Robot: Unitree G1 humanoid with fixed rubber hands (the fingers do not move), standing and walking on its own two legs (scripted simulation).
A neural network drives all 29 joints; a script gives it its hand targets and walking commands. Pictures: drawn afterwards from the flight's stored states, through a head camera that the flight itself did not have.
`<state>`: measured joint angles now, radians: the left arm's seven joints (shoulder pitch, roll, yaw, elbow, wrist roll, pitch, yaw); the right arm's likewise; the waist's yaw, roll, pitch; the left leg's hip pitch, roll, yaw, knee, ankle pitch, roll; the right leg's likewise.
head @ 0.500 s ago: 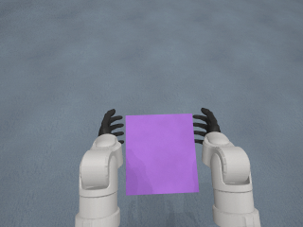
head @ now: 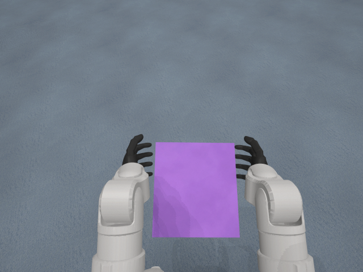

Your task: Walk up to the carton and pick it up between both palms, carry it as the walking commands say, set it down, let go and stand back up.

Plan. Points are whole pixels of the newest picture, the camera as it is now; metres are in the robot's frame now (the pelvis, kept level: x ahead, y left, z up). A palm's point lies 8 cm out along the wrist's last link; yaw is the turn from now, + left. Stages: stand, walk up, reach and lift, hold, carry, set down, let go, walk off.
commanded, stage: carry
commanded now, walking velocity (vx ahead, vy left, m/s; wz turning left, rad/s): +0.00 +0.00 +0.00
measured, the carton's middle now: (192, 188) +0.33 +0.01 -0.03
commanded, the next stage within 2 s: none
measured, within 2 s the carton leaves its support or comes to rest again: neither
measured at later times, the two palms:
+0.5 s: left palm (171, 93) +0.52 +0.05 +0.11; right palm (274, 95) +0.49 -0.19 +0.12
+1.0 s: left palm (205, 88) +0.54 -0.03 +0.11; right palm (306, 94) +0.51 -0.27 +0.10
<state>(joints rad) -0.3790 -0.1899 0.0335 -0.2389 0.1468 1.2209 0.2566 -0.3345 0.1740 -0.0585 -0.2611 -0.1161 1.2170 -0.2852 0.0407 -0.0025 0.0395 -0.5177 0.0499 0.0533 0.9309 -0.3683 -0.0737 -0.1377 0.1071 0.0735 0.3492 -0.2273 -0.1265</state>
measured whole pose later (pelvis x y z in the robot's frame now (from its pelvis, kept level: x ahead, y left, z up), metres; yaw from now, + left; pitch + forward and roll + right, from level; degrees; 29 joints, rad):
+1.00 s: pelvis +0.22 -0.11 -0.01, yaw -8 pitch +4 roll +1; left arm -0.37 -0.19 0.04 -0.23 0.15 1.24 0.24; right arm -0.35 0.18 -0.06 -0.29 -0.12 1.25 -0.29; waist 0.03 0.02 -0.08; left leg -0.32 0.09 0.11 0.49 -0.22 -0.04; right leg -0.31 0.00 0.04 0.54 -0.30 0.00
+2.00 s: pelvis +0.18 -0.06 -0.02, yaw -6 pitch +0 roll +1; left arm -0.37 -0.18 0.07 -0.18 0.15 1.25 0.25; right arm -0.35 0.18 -0.06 -0.22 -0.12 1.26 -0.27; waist 0.03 -0.01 -0.07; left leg -0.33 0.01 0.12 0.50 -0.18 0.03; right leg -0.31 -0.07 0.04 0.60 -0.30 0.06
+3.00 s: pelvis +0.14 -0.08 -0.02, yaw -9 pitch +0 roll +0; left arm -0.37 -0.18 0.06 -0.22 0.15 1.24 0.25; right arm -0.35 0.18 -0.06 -0.22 -0.12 1.23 -0.27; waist 0.03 0.00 0.00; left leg -0.40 0.09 0.13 0.53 -0.14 -0.01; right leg -0.30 -0.02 0.03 0.60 -0.31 0.03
